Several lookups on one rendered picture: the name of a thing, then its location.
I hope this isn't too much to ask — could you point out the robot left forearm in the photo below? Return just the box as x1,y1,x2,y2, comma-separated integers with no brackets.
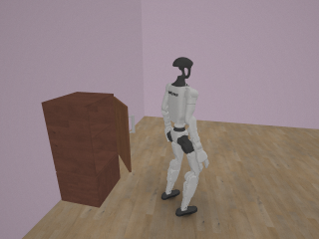
161,109,171,128

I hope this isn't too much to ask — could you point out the robot left hand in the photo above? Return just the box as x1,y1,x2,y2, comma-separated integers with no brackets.
164,126,172,142

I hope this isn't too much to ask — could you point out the handle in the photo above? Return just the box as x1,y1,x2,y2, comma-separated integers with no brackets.
128,115,136,133

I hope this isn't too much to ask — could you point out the robot left thigh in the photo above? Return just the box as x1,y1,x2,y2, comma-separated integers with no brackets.
166,131,183,171

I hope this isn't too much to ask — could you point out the humanoid robot torso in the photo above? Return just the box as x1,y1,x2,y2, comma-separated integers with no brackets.
168,83,191,145

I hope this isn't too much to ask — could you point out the cupboard door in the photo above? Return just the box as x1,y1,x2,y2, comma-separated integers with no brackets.
113,97,132,172

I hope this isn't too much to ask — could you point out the robot right hand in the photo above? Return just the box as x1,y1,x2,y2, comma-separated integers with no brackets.
195,150,209,172

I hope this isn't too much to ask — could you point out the left robot upper arm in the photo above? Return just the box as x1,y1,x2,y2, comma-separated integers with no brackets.
161,83,172,113

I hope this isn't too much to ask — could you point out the right robot upper arm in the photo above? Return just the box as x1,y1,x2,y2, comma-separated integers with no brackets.
184,87,198,125

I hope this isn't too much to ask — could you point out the robot right forearm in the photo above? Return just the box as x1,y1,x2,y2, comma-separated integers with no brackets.
187,117,203,152

